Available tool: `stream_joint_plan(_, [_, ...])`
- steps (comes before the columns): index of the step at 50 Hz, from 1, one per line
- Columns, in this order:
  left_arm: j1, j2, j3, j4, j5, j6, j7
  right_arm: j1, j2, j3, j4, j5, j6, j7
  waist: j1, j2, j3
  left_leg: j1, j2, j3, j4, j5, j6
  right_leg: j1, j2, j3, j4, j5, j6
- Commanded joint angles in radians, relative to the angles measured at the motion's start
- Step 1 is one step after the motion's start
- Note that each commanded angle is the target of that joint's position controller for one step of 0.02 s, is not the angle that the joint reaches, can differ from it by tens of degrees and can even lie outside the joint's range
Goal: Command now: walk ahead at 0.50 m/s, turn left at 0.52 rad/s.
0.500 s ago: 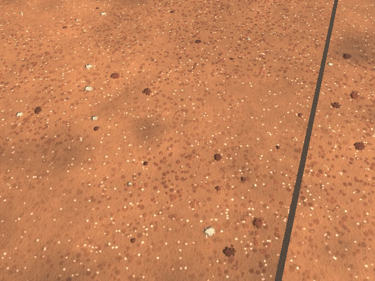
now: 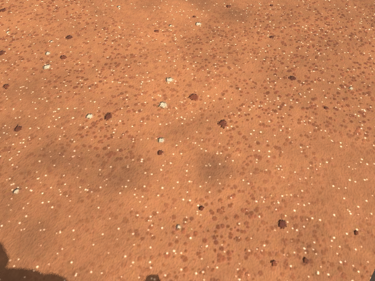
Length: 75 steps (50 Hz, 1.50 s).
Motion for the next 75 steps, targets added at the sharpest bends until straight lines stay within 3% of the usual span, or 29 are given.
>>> stream_joint_plan(1, [0.019,0.197,0.042,-0.043,0.0,0.015,0.004,0.233,-0.117,-0.045,0.015,-0.008,-0.015,-0.011,-0.136,-0.107,-0.13,0.27,-0.111,0.038,-0.079,-0.093,0.081,-0.042,-0.273,0.036,0.436,1.193,-0.091])
stream_joint_plan(2, [-0.012,0.195,0.041,-0.072,-0.007,0.015,-0.004,0.378,-0.188,-0.073,0.05,-0.023,-0.019,-0.022,-0.212,-0.038,-0.21,0.511,-0.013,-0.125,-0.157,-0.132,0.135,-0.243,-0.249,0.03,0.721,0.928,-0.06])
stream_joint_plan(3, [0.011,0.074,0.019,-0.144,-0.019,0.008,-0.029,0.366,-0.298,-0.1,0.034,-0.022,-0.015,-0.034,-0.138,0.205,-0.279,0.823,0.304,-0.651,-0.204,-0.114,0.288,-0.714,-0.045,0.059,1.102,-0.045,0.0])
stream_joint_plan(4, [-0.117,0.156,0.036,-0.188,-0.016,-0.007,-0.035,0.396,-0.303,-0.099,0.032,0.007,-0.001,-0.034,-0.174,0.072,-0.313,0.831,0.338,-0.861,-0.322,-0.103,0.317,-0.847,0.008,0.297,1.204,-0.081,-0.002])
stream_joint_plan(6, [-0.173,0.147,0.029,-0.212,-0.023,-0.032,-0.038,0.283,-0.218,-0.077,0.032,0.02,-0.002,-0.044,-0.1,-0.028,-0.098,0.601,0.278,-0.602,-0.364,0.065,0.228,-0.87,-0.098,0.328,1.048,0.098,-0.015])
stream_joint_plan(8, [-0.136,0.14,0.031,-0.202,0.009,-0.003,-0.036,0.211,-0.16,-0.058,0.017,0.029,-0.018,-0.053,-0.026,-0.05,-0.06,0.443,0.181,-0.456,-0.384,0.241,0.173,-0.747,-0.129,0.331,0.93,0.118,0.013])
stream_joint_plan(10, [-0.129,0.124,0.029,-0.212,0.025,0.034,-0.045,0.231,-0.17,-0.054,0.018,0.038,-0.039,-0.052,-0.005,-0.027,-0.07,0.396,0.142,-0.406,-0.389,0.335,0.167,-0.708,-0.13,0.32,0.862,0.113,0.042])
stream_joint_plan(13, [-0.222,0.118,0.025,-0.257,0.023,0.055,-0.052,0.287,-0.207,-0.06,0.023,0.035,-0.049,-0.049,-0.023,0.008,-0.044,0.368,0.107,-0.372,-0.416,0.34,0.146,-0.756,-0.13,0.291,0.737,0.211,0.07])
stream_joint_plan(23, [-0.52,0.127,0.004,-0.369,0.003,0.039,-0.07,0.454,-0.195,-0.039,0.061,0.016,-0.053,-0.061,-0.138,0.062,0.001,0.607,0.138,-0.36,-0.393,0.456,0.068,-0.801,-0.07,0.251,0.332,0.421,0.004])
stream_joint_plan(26, [-0.416,0.159,0.015,-0.352,0.0,0.028,-0.063,0.401,-0.225,-0.041,0.057,0.01,-0.058,-0.07,-0.065,0.077,-0.016,0.615,0.162,-0.342,-0.308,0.673,0.032,-0.625,-0.023,0.25,0.249,0.319,-0.05])
stream_joint_plan(28, [-0.16,0.197,0.036,-0.272,-0.001,0.017,-0.042,0.37,-0.239,-0.043,0.058,0.008,-0.06,-0.064,0.052,0.046,-0.144,0.574,0.11,-0.291,-0.022,0.806,0.003,-0.321,0.023,0.232,0.171,0.307,-0.092])
stream_joint_plan(29, [0.0,0.251,0.051,-0.243,0.021,0.009,-0.027,0.379,-0.202,-0.031,0.037,0.015,-0.064,-0.06,0.107,-0.025,-0.258,0.406,0.061,-0.263,0.239,0.537,-0.01,-0.074,-0.142,0.405,0.165,0.229,-0.136])
stream_joint_plan(30, [0.055,0.36,0.079,-0.234,0.041,0.01,-0.03,0.53,-0.1,-0.014,0.035,0.062,-0.062,-0.055,0.047,-0.271,-0.381,0.079,-0.136,-0.178,0.63,-0.177,-0.066,0.177,-0.433,0.891,0.096,0.295,-0.294])
stream_joint_plan(31, [-0.02,0.283,0.064,-0.235,0.001,0.024,-0.043,0.505,-0.184,-0.028,0.054,0.029,-0.059,-0.063,0.021,-0.153,-0.33,-0.009,-0.124,-0.259,0.721,-0.353,-0.056,0.087,-0.431,1.011,0.011,0.393,-0.301])
stream_joint_plan(32, [-0.132,0.216,0.046,-0.254,-0.012,0.022,-0.045,0.432,-0.177,-0.029,0.043,0.022,-0.054,-0.065,-0.018,-0.066,-0.169,-0.024,-0.072,-0.266,0.719,-0.284,-0.063,-0.069,-0.401,0.809,0.024,0.511,-0.285])
stream_joint_plan(34, [-0.175,0.133,0.018,-0.238,-0.011,0.006,-0.046,0.36,-0.146,-0.021,0.031,0.013,-0.045,-0.06,-0.04,-0.028,-0.085,0.019,-0.017,-0.245,0.616,-0.241,-0.078,-0.217,-0.304,0.561,0.013,0.846,-0.227])
stream_joint_plan(40, [-0.149,0.157,0.006,-0.178,-0.011,-0.01,-0.042,0.357,-0.095,-0.005,0.044,0.003,0.003,-0.045,-0.095,-0.095,-0.124,0.117,-0.013,-0.175,0.373,-0.152,-0.13,-0.307,-0.216,0.336,-0.014,1.103,-0.197])
stream_joint_plan(49, [-0.113,0.147,-0.009,-0.118,-0.014,0.035,-0.027,0.212,-0.083,0.023,0.059,0.012,0.006,-0.072,-0.049,-0.101,-0.089,0.298,0.004,-0.121,-0.085,-0.032,-0.118,-0.33,-0.214,0.362,0.039,0.71,-0.158])
stream_joint_plan(50, [-0.12,0.141,-0.011,-0.114,-0.017,0.04,-0.023,0.222,-0.082,0.026,0.068,0.007,0.0,-0.076,-0.063,-0.071,-0.074,0.365,0.016,-0.139,-0.205,0.051,-0.109,-0.36,-0.199,0.37,0.062,0.59,-0.129])
stream_joint_plan(52, [-0.03,0.113,-0.015,-0.11,-0.004,0.042,-0.02,0.265,-0.184,0.01,0.084,-0.002,-0.018,-0.088,-0.01,0.067,-0.1,0.513,0.202,-0.324,-0.23,0.415,-0.072,-0.431,-0.108,0.342,0.136,0.257,-0.06])
stream_joint_plan(53, [0.073,0.033,-0.035,-0.065,-0.026,0.057,-0.018,0.209,-0.168,0.015,0.09,0.024,-0.011,-0.088,0.031,0.158,-0.113,0.433,0.25,-0.352,-0.242,0.395,0.01,-0.378,-0.049,0.305,0.097,0.077,-0.047])
stream_joint_plan(55, [-0.035,0.105,-0.021,-0.069,-0.017,0.078,-0.01,0.143,-0.12,0.022,0.073,0.026,-0.009,-0.082,-0.005,0.103,-0.03,0.325,0.167,-0.299,-0.275,0.186,-0.032,-0.333,-0.042,0.332,0.081,0.16,-0.038])
stream_joint_plan(58, [-0.099,0.128,-0.008,-0.106,-0.019,0.085,-0.017,0.183,-0.174,-0.004,0.083,0.03,0.0,-0.105,-0.026,0.1,-0.063,0.384,0.147,-0.258,-0.258,0.175,-0.033,-0.389,-0.041,0.342,0.175,0.242,-0.041])
stream_joint_plan(65, [-0.119,0.102,0.017,-0.149,-0.005,0.119,-0.015,0.185,-0.193,-0.035,0.049,0.011,0.029,-0.122,-0.05,0.111,-0.104,0.331,0.376,-0.312,-0.277,0.312,0.139,-0.523,-0.018,0.271,0.632,-0.179,-0.049])
stream_joint_plan(70, [-0.032,0.092,0.025,-0.146,-0.009,0.126,-0.03,0.055,-0.215,-0.042,0.019,0.012,0.043,-0.109,0.025,0.095,-0.119,0.221,0.272,-0.119,-0.161,0.158,0.003,-0.331,-0.001,0.219,0.321,0.086,-0.054])
stream_joint_plan(71, [-0.031,0.116,0.033,-0.15,-0.001,0.122,-0.034,0.08,-0.204,-0.044,0.027,0.012,0.051,-0.101,0.023,0.02,-0.098,0.163,0.23,-0.066,-0.058,-0.009,-0.054,-0.288,-0.007,0.284,0.186,0.163,-0.069])
stream_joint_plan(72, [-0.054,0.225,0.056,-0.185,0.011,0.113,-0.031,0.136,-0.153,-0.035,0.014,0.008,0.065,-0.091,-0.004,-0.256,-0.063,0.005,0.101,0.033,0.186,-0.328,-0.139,-0.271,-0.23,0.635,-0.023,0.25,-0.119])
stream_joint_plan(73, [-0.029,0.325,0.077,-0.198,0.012,0.114,-0.029,0.046,-0.133,-0.024,-0.052,0.009,0.076,-0.102,0.024,-0.341,-0.022,-0.095,-0.034,-0.066,0.333,-0.507,-0.159,-0.358,-0.395,0.876,-0.09,0.455,-0.247])
stream_joint_plan(75, [-0.093,0.257,0.069,-0.206,0.0,0.12,-0.019,0.052,-0.158,-0.029,-0.038,0.025,0.077,-0.099,-0.026,-0.11,0.008,-0.07,0.017,-0.171,0.461,-0.354,-0.15,-0.402,-0.298,0.732,-0.055,0.345,-0.257])
Velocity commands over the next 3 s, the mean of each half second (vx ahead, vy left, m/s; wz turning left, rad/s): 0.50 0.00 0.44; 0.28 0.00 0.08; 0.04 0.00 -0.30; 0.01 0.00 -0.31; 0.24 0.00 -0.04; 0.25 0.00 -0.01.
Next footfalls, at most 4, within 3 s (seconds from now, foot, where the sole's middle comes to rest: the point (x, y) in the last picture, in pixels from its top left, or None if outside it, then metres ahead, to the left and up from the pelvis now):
0.04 left None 0.17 0.07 -0.76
0.58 right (212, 259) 0.52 -0.04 -0.76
1.02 left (153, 249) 0.55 0.17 -0.76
1.96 left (160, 261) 0.51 0.14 -0.76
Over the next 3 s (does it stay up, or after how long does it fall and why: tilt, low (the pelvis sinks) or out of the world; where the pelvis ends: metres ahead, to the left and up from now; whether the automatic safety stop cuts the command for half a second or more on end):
stays up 0.71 -0.01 0.02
